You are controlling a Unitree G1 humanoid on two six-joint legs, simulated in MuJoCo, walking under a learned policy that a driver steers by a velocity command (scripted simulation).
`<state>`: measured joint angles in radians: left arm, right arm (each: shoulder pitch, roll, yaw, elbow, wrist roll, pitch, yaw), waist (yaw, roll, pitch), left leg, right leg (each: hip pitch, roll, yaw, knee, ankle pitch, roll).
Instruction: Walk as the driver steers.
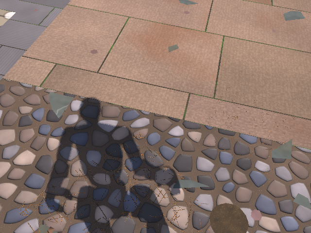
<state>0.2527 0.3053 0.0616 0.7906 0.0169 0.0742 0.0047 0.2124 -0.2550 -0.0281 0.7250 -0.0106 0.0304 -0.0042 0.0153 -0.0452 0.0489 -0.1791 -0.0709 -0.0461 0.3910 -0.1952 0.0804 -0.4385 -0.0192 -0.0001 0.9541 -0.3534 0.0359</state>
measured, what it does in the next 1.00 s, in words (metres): walks ahead: right foot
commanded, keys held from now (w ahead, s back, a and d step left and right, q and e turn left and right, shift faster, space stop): no key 0.34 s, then w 0.64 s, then s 0.02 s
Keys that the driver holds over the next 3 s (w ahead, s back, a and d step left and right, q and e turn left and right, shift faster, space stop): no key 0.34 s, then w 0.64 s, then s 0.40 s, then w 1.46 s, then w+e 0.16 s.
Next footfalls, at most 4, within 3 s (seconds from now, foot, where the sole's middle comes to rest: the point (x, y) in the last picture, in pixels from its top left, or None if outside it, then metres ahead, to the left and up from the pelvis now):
0.20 right None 0.03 -0.12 -0.78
1.10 right None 0.43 -0.07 -0.78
1.56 left None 0.30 0.10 -0.78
2.04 right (182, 222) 0.54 -0.13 -0.78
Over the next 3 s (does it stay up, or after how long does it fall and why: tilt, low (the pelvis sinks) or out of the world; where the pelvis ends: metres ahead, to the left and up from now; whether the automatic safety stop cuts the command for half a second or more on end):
stays up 0.94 -0.05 -0.01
